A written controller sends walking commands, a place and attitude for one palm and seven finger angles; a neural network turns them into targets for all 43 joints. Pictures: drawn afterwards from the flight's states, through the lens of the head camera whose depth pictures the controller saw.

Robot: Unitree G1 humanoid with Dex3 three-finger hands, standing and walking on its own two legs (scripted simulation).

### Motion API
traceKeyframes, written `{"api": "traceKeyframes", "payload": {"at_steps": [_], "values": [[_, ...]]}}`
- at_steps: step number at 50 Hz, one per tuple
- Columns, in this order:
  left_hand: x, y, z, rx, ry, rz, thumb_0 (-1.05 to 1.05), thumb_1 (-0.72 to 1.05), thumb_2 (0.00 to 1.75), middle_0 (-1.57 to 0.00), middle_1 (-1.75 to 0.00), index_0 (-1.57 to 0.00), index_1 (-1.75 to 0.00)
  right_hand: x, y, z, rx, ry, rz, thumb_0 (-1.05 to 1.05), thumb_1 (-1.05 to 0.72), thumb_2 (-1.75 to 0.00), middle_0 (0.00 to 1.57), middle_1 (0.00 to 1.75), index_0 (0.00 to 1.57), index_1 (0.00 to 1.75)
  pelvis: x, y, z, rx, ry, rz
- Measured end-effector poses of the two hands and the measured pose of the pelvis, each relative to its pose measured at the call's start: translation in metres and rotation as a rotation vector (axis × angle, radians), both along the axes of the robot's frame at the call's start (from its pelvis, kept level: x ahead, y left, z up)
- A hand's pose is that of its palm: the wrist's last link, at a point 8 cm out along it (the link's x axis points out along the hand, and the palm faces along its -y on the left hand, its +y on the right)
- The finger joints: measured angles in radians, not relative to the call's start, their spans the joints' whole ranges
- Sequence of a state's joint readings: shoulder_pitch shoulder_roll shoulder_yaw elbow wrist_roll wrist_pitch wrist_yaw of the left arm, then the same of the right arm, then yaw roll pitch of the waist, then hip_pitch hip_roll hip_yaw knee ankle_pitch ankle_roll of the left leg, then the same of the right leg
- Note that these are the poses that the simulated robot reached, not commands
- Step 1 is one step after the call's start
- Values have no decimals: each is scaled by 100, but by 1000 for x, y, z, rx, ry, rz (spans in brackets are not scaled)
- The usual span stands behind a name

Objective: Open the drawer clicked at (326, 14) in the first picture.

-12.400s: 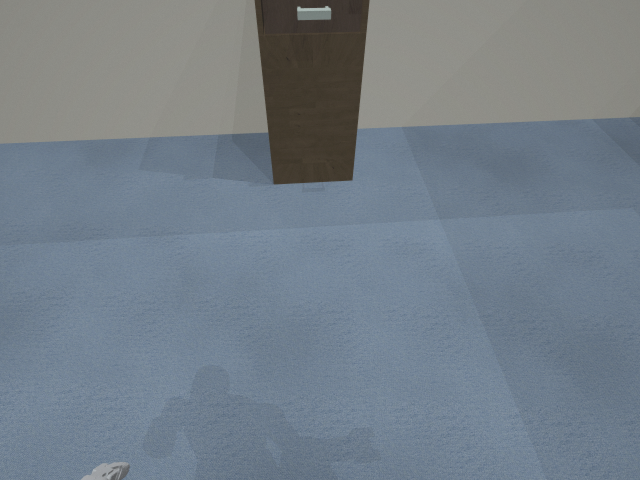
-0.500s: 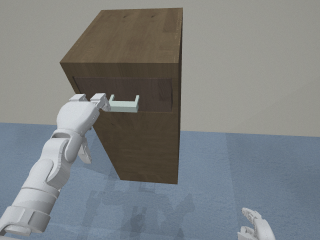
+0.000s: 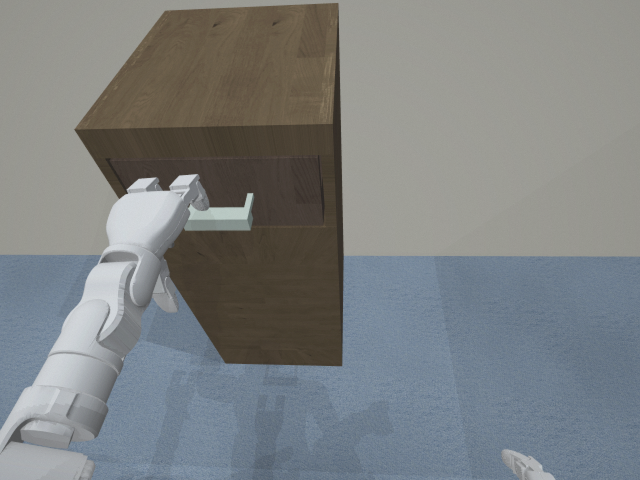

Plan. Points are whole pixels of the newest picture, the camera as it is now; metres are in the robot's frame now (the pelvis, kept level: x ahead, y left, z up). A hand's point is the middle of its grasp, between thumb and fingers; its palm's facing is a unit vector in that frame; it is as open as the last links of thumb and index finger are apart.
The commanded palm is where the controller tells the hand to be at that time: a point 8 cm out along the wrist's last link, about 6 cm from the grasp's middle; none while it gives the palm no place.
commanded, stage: move the hooked fingers above the handle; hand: left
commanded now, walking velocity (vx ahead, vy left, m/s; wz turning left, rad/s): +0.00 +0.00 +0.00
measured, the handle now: (220, 208) +0.52 +0.22 +0.01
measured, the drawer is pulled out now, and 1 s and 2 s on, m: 0.00 0.00 0.00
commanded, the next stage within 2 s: lower the fingers behind the handle in 1.34 s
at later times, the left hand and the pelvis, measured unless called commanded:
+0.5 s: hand (203, 215) +0.44 +0.21 +0.08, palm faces -0.03 -0.04 -1.00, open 13.8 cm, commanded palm +0.43 +0.21 +0.13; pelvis +0.00 +0.00 -0.01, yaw -1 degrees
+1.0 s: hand (203, 214) +0.45 +0.21 +0.07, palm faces -0.05 -0.05 -1.00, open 13.8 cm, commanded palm +0.44 +0.22 +0.13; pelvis +0.00 +0.00 -0.01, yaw -1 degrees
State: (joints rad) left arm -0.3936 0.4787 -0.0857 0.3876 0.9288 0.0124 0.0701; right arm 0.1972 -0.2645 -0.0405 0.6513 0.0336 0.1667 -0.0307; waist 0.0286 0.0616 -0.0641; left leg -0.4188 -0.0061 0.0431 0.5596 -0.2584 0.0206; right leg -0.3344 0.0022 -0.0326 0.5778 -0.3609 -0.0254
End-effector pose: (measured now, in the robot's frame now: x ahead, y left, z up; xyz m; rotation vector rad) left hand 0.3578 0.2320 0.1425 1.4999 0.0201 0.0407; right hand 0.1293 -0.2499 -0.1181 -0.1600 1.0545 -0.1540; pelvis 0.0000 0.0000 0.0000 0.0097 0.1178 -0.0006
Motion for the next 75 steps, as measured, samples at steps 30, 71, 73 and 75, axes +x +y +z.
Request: {"api": "traceKeyframes", "payload": {"at_steps": [30,71,73,75], "values": [[77,-30,-20,37,63,-29,0,-49,30,-32,-120,-32,-120,-86,-12,-17,-22,210,-138,1,-90,-90,20,29,20,30,1,2,-7,-5,85,-11],[86,-24,-15,28,64,-22,0,-49,30,-32,-120,-32,-120,-71,-8,-11,-35,148,-132,1,-90,-90,20,29,20,30,0,5,-8,-11,95,-14],[87,-25,-17,27,61,-33,0,-49,30,-32,-120,-32,-120,-77,-8,-12,-36,165,-140,1,-90,-90,20,29,20,30,1,6,-9,-11,100,-16],[88,-26,-18,28,51,-42,0,-49,30,-32,-120,-32,-120,-83,-8,-13,-34,183,-147,1,-90,-90,20,29,20,30,2,6,-9,-11,104,-18]]}}
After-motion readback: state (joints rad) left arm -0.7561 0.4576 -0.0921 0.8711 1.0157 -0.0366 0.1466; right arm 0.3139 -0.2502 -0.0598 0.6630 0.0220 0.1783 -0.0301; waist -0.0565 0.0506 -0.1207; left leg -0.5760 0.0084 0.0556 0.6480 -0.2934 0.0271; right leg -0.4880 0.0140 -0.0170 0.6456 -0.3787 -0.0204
